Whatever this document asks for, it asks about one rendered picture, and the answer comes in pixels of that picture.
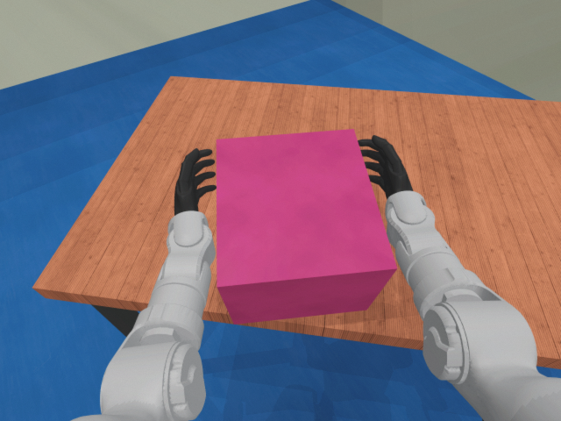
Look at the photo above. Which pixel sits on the left robot forearm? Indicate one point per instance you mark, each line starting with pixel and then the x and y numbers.
pixel 180 293

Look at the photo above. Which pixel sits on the robot right upper arm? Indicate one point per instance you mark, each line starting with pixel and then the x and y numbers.
pixel 486 351

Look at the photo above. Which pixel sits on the left robot hand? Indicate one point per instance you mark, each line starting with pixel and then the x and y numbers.
pixel 186 195

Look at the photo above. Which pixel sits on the right robot hand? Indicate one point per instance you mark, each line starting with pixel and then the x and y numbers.
pixel 393 176

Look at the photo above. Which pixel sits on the carton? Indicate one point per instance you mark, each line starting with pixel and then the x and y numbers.
pixel 299 231

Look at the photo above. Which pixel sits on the robot left upper arm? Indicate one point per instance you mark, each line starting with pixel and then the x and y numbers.
pixel 158 382

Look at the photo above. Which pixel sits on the right robot forearm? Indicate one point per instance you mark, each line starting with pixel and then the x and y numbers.
pixel 431 268

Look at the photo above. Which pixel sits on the table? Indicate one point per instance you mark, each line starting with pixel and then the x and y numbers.
pixel 489 169

